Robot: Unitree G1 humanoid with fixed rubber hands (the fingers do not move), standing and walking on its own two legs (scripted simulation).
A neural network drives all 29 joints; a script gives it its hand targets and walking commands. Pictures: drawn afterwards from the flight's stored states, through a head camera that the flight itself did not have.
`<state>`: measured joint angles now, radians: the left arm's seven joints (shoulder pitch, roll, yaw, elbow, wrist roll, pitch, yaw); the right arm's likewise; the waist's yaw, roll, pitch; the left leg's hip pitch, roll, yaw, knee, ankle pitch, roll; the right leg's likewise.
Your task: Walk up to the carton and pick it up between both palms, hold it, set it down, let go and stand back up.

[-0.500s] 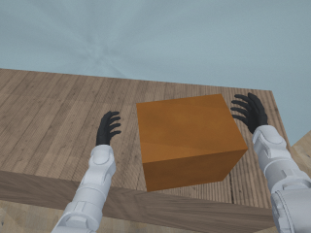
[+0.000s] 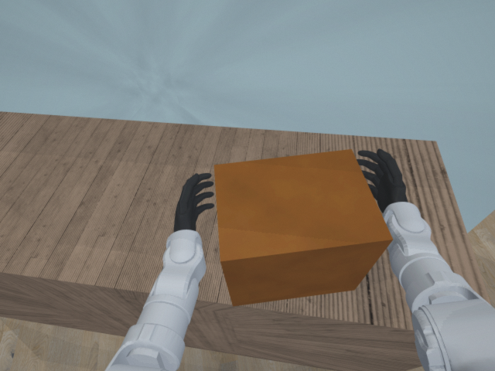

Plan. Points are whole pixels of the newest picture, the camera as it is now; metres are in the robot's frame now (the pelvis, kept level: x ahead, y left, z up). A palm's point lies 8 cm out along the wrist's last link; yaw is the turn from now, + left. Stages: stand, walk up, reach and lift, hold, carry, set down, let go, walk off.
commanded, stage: reach and lift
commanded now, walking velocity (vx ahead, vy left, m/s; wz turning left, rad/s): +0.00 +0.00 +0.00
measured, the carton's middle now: (289, 231) +0.36 +0.01 -0.01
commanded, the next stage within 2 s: none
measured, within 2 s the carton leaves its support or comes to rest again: leaves its support in 1.48 s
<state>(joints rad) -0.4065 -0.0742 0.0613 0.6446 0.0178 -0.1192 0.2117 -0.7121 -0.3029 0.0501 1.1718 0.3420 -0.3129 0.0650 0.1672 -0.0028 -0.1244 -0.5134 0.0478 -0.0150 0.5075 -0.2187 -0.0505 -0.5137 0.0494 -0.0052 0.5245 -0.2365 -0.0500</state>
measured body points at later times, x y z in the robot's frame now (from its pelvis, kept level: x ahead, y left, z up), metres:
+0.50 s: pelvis +0.00 +0.00 +0.00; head +0.05 -0.01 +0.45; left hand +0.34 +0.18 +0.03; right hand +0.44 -0.14 +0.04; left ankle +0.01 +0.15 -0.73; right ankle +0.00 -0.09 -0.73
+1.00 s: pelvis +0.00 +0.00 +0.00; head +0.05 -0.01 +0.45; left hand +0.34 +0.18 +0.03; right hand +0.44 -0.13 +0.04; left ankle +0.01 +0.15 -0.73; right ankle +0.00 -0.09 -0.73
